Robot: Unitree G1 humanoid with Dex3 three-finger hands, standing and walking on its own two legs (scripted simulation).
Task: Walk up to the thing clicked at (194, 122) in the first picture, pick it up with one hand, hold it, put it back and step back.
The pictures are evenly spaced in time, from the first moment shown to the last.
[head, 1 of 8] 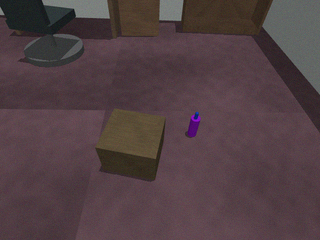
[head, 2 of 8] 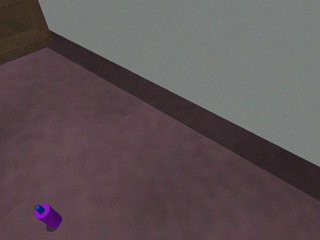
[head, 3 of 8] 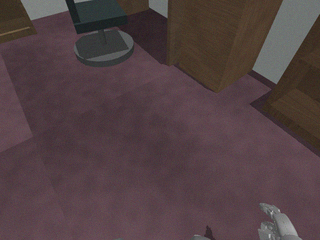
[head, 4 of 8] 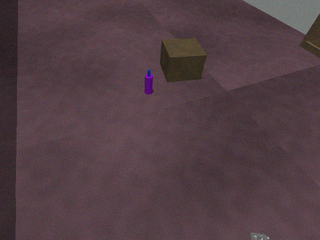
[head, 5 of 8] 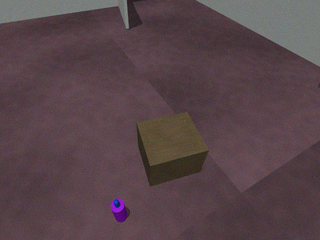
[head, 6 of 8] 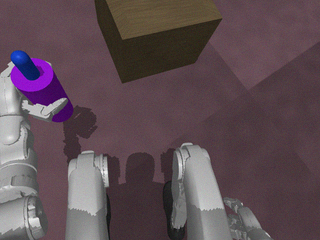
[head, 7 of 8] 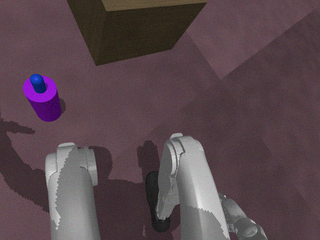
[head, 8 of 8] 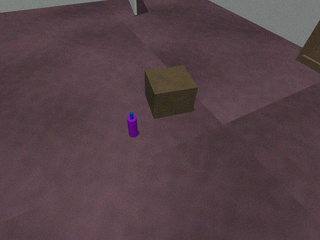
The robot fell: no
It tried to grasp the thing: yes
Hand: left
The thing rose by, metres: 0.67
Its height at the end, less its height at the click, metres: +0.00
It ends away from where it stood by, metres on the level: 0.01
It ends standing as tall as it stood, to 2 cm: yes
